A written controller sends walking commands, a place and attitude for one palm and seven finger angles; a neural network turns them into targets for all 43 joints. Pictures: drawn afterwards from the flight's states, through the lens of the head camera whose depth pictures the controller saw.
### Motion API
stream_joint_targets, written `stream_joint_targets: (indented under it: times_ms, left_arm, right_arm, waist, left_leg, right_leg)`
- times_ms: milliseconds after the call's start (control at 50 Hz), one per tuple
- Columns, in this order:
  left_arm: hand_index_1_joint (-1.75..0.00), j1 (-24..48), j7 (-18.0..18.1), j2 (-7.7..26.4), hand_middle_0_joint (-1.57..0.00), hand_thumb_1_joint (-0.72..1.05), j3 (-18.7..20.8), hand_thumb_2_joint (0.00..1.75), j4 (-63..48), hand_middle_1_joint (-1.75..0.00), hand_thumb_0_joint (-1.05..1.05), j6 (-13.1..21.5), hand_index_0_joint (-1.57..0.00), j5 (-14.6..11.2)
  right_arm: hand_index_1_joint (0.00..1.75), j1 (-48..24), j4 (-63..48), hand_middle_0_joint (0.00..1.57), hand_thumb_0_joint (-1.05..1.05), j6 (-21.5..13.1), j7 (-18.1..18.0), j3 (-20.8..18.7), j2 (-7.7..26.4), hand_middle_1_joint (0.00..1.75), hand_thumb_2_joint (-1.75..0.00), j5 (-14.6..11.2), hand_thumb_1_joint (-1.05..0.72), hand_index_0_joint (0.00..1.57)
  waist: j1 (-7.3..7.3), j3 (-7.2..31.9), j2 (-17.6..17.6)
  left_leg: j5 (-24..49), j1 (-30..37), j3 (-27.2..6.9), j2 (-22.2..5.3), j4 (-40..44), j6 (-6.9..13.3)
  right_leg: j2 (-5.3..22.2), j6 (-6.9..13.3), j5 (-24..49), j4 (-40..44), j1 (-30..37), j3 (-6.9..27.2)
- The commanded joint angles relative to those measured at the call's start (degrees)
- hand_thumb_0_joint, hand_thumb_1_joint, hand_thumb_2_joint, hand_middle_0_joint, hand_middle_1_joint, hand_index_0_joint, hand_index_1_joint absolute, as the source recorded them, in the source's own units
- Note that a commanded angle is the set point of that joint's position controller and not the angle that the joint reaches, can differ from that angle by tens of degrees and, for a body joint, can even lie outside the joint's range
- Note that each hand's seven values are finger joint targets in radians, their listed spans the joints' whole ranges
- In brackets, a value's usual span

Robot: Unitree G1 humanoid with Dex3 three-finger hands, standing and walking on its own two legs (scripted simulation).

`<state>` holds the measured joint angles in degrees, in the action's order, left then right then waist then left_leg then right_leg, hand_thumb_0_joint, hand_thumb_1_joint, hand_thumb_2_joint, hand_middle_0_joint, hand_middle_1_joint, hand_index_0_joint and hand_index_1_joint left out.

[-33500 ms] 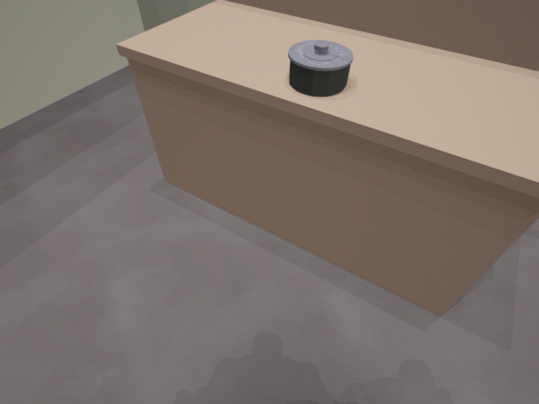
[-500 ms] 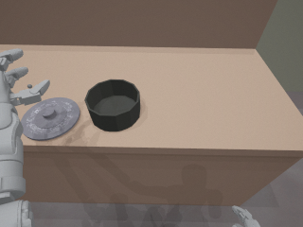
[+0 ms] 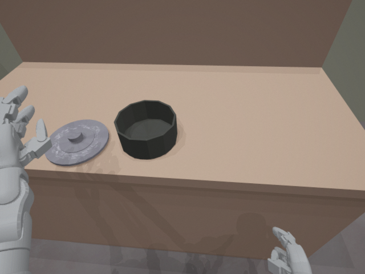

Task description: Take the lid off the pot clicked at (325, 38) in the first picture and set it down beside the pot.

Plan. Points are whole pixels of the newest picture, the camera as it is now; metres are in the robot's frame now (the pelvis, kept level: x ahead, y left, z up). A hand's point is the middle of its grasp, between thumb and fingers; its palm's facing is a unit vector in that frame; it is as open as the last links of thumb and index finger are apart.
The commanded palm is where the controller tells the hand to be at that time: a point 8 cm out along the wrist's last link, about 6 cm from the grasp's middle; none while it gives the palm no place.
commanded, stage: draw the hand back to the body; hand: left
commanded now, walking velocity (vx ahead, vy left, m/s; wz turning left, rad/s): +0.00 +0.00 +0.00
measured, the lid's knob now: (74, 135) +0.48 +0.39 +0.00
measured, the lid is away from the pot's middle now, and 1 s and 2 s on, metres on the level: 0.23 0.23 0.23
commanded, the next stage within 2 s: step back with the hand held close in 0.82 s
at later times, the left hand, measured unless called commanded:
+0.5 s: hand (34, 181) +0.21 +0.27 +0.17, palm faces +0.41 -0.86 -0.31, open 7.5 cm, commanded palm +0.15 +0.30 +0.18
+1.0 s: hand (15, 204) +0.17 +0.27 +0.18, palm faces +0.41 -0.83 -0.38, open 7.5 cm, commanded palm +0.11 +0.31 +0.18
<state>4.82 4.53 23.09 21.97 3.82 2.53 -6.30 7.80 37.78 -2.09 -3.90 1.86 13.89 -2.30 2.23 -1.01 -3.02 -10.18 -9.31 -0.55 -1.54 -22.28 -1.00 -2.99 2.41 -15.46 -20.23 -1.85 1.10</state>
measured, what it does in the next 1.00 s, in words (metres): stands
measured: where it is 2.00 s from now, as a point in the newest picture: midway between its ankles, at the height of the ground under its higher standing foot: outside the picture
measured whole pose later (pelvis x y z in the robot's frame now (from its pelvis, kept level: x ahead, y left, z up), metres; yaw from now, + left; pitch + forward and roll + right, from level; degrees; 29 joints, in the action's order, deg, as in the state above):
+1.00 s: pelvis -0.01 +0.03 +0.00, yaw +1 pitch -5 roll -1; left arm -27.5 4.3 20.4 18.6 -28.2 6.6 -4.8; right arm 8.9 35.9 -4.8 -3.4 2.1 11.9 0.2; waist 3.3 -1.3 -3.2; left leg -10.2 -9.2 -1.1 -0.3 -24.3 0.8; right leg -1.9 0.5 -13.9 -18.3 0.5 0.3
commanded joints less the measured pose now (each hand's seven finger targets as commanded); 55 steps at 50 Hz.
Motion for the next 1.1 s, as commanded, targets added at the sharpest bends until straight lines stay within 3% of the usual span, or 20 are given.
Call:
stream_joint_targets:
  times_ms: [0,40,80,200,220,280,340,460,520,580,640,700,760,840,900,920,960,1020,1080]
  left_arm:
    - [-0.3,12.38,1.08,14.3,-0.2,0.9,4.57,0.9,-17.71,-0.3,0.0,4.76,-0.2,-0.15]
    - [-0.3,9.57,1.03,13.05,-0.2,0.9,4.14,0.9,-17.16,-0.3,0.0,4.51,-0.2,-0.25]
    - [-0.3,6.18,0.94,13.83,-0.2,0.9,5.77,0.9,-18.59,-0.3,0.0,4.83,-0.2,-0.36]
    - [-0.3,0.5,0.8,11.05,-0.2,0.9,3.46,0.9,-26.63,-0.3,0.0,5.76,-0.2,-0.24]
    - [-0.3,-1.6,0.85,10.97,-0.2,0.9,3.92,0.9,-26.12,-0.3,0.0,5.56,-0.2,-0.34]
    - [-0.3,-6.51,0.73,10.94,-0.2,0.9,4.72,0.9,-28.43,-0.3,0.0,5.89,-0.2,-0.25]
    - [-0.3,-9.52,0.43,9.16,-0.2,0.9,2.88,0.9,-31.5,-0.3,0.0,5.91,-0.2,-0.25]
    - [-0.3,-15.5,0.29,7.67,-0.2,0.9,1.88,0.9,-36.46,-0.3,0.0,6.17,-0.2,-0.03]
    - [-0.3,-19.93,0.45,7.03,-0.2,0.9,1.47,0.9,-39.75,-0.3,0.0,6.58,-0.2,0.23]
    - [-0.3,-24.9,0.47,7.21,-0.2,0.9,2.2,0.9,-40.76,-0.3,0.0,6.53,-0.2,0.25]
    - [-0.3,-27.5,0.34,5.73,-0.2,0.9,0.74,0.9,-42.98,-0.3,0.0,6.44,-0.2,0.43]
    - [-0.3,-24.51,1.05,6.76,-0.2,0.9,1.26,0.9,-43.78,-0.3,0.0,6.68,-0.2,0.95]
    - [-0.3,-26.45,1.04,5.75,-0.2,0.9,0.91,0.9,-41.45,-0.3,0.0,6.14,-0.2,0.77]
    - [-0.3,-26.79,0.95,5.08,-0.2,0.9,-0.23,0.9,-43.59,-0.3,0.0,6.23,-0.2,1.13]
    - [-0.3,-28.21,1.28,6.2,-0.2,0.9,1.44,0.9,-42.67,-0.3,0.0,6.26,-0.2,1.19]
    - [-0.3,-16.79,1.94,16.51,-0.2,0.9,10.97,0.9,-52.75,-0.3,0.0,9.41,-0.2,1.79]
    - [-0.3,-29.63,0.86,7.39,-0.2,0.9,4.59,0.9,-41.77,-0.3,0.0,9.37,-0.2,1.88]
    - [-0.3,-35.16,-0.25,5.0,-0.2,0.9,2.08,0.9,-42.47,-0.3,0.0,9.52,-0.2,1.91]
    - [-0.3,-36.46,-0.1,6.81,-0.2,0.9,3.29,0.9,-45.97,-0.3,0.0,9.77,-0.2,1.78]
  right_arm:
    - [0.3,-7.35,-8.61,0.2,0.0,-3.66,-0.69,-2.14,6.18,0.3,-0.9,0.22,-0.9,0.2]
    - [0.3,-7.33,-8.44,0.2,0.0,-3.71,-0.79,-2.03,5.96,0.3,-0.9,0.36,-0.9,0.2]
    - [0.3,-7.75,-8.54,0.2,0.0,-3.93,-0.75,-2.32,5.95,0.3,-0.9,0.44,-0.9,0.2]
    - [0.3,-8.44,-8.93,0.2,0.0,-4.85,-0.69,-2.11,5.36,0.3,-0.9,1.01,-0.9,0.2]
    - [0.3,-8.34,-8.83,0.2,0.0,-4.83,-0.76,-2.11,5.23,0.3,-0.9,1.09,-0.9,0.2]
    - [0.3,-8.32,-9.02,0.2,0.0,-5.03,-0.56,-2.35,5.22,0.3,-0.9,1.27,-0.9,0.2]
    - [0.3,-8.67,-9.31,0.2,0.0,-5.11,-0.55,-2.18,4.93,0.3,-0.9,1.46,-0.9,0.2]
    - [0.3,-8.88,-9.66,0.2,0.0,-5.52,-0.53,-2.13,4.59,0.3,-0.9,1.79,-0.9,0.2]
    - [0.3,-8.84,-10.03,0.2,0.0,-6.13,-0.28,-2.12,4.29,0.3,-0.9,1.92,-0.9,0.2]
    - [0.3,-8.41,-10.22,0.2,0.0,-6.23,-0.16,-2.33,4.26,0.3,-0.9,2.05,-0.9,0.2]
    - [0.3,-8.65,-10.52,0.2,0.0,-6.42,-0.26,-2.16,4.01,0.3,-0.9,2.19,-0.9,0.2]
    - [0.3,-8.46,-9.98,0.2,0.0,-6.92,-0.65,-2.15,4.07,0.3,-0.9,2.28,-0.9,0.2]
    - [0.3,-8.03,-9.76,0.2,0.0,-6.85,-0.94,-1.98,4.0,0.3,-0.9,2.41,-0.9,0.2]
    - [0.3,-8.48,-10.03,0.2,0.0,-7.13,-0.75,-1.95,3.86,0.3,-0.9,2.48,-0.9,0.2]
    - [0.3,-8.05,-9.76,0.2,0.0,-7.22,-0.74,-2.01,3.82,0.3,-0.9,2.62,-0.9,0.2]
    - [0.3,-7.49,-12.93,0.2,0.0,-5.59,-0.22,-2.48,6.13,0.3,-0.9,1.79,-0.9,0.2]
    - [0.3,-5.55,-11.81,0.2,0.0,-4.24,0.27,-2.91,4.87,0.3,-0.9,1.94,-0.9,0.2]
    - [0.3,-4.61,-13.48,0.2,0.0,-2.79,0.93,-3.79,5.52,0.3,-0.9,1.5,-0.9,0.2]
    - [0.3,-3.73,-14.82,0.2,0.0,-1.55,0.81,-4.24,6.0,0.3,-0.9,1.13,-0.9,0.2]
  waist:
    - [-0.12,11.03,-1.59]
    - [0.12,9.1,1.65]
    - [0.23,8.92,2.07]
    - [0.59,9.3,-2.51]
    - [0.74,8.14,-0.33]
    - [0.82,7.96,0.18]
    - [0.99,7.02,-1.02]
    - [0.93,4.75,0.28]
    - [1.0,4.74,-2.44]
    - [0.94,3.92,-0.28]
    - [1.06,2.91,-0.87]
    - [0.68,2.49,-1.76]
    - [1.03,1.6,1.3]
    - [1.15,2.19,-0.52]
    - [1.42,2.77,-0.78]
    - [0.33,0.46,-0.54]
    - [-0.58,-0.32,5.7]
    - [-1.2,3.23,4.08]
    - [-1.35,5.84,1.74]
  left_leg:
    - [10.73,11.68,3.53,2.16,0.3,3.79]
    - [10.25,11.07,3.16,2.0,1.06,3.74]
    - [10.06,11.15,3.27,1.87,1.01,3.84]
    - [10.94,12.88,2.75,1.82,1.91,3.46]
    - [10.79,12.45,2.67,1.66,2.05,3.46]
    - [11.01,12.22,2.56,1.54,2.15,3.44]
    - [10.37,12.42,2.34,1.49,2.51,3.29]
    - [8.18,11.81,1.85,1.25,2.96,3.04]
    - [7.13,11.74,1.54,1.16,2.97,2.83]
    - [6.15,10.87,1.41,0.95,3.06,2.81]
    - [4.91,10.63,1.27,0.9,3.09,2.74]
    - [3.71,10.55,1.07,1.02,2.83,2.71]
    - [4.15,10.47,0.74,1.04,2.94,2.9]
    - [4.46,10.83,0.72,1.03,2.9,2.79]
    - [4.94,10.44,0.71,1.04,2.73,2.74]
    - [0.87,5.25,-1.12,0.43,-0.04,4.2]
    - [2.0,3.56,-1.84,0.72,-4.24,4.22]
    - [7.29,3.53,-1.5,-0.45,-5.09,4.36]
    - [13.05,3.35,-2.03,-1.42,-3.96,4.43]
  right_leg:
    - [1.48,-1.91,19.54,4.27,-4.94,-1.16]
    - [1.2,-1.91,18.35,4.66,-5.17,-1.49]
    - [1.4,-1.92,18.1,4.97,-4.95,-1.49]
    - [1.46,-1.41,17.11,5.34,-4.2,-1.7]
    - [1.32,-1.52,16.81,5.57,-4.41,-1.81]
    - [1.5,-1.46,16.83,5.61,-3.94,-2.0]
    - [1.41,-1.43,15.52,5.98,-4.34,-1.98]
    - [1.35,-1.41,12.21,6.94,-5.21,-2.16]
    - [1.54,-1.15,10.66,6.92,-5.31,-2.17]
    - [1.55,-1.22,9.67,7.0,-5.5,-2.42]
    - [1.56,-1.27,8.1,7.46,-6.25,-2.27]
    - [1.6,-1.14,6.97,7.62,-7.0,-2.16]
    - [1.5,-1.19,7.11,7.66,-6.9,-2.22]
    - [1.62,-1.11,7.44,7.32,-6.59,-2.2]
    - [1.7,-0.95,8.01,6.99,-6.02,-2.25]
    - [4.68,-1.28,11.59,8.2,-9.24,3.0]
    - [7.23,-1.08,12.68,8.09,-11.63,3.97]
    - [7.91,-1.75,17.68,4.63,-10.98,2.41]
    - [6.91,-2.18,19.62,1.33,-9.76,0.65]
